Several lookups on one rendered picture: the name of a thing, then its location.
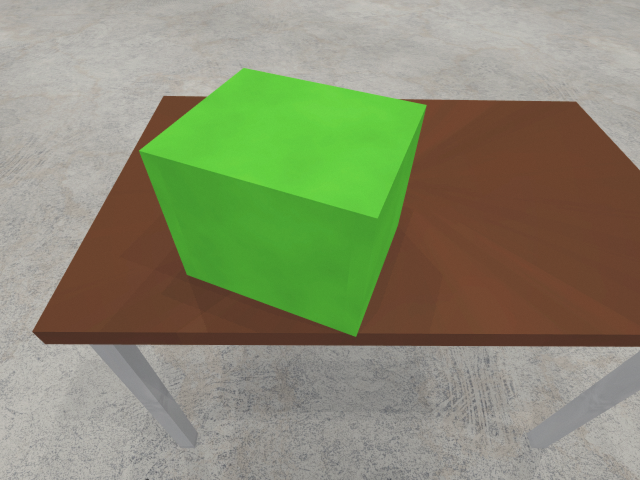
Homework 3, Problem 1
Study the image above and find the carton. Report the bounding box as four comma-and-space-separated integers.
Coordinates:
139, 68, 427, 337

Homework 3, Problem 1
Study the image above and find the table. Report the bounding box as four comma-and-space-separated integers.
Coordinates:
32, 96, 640, 448

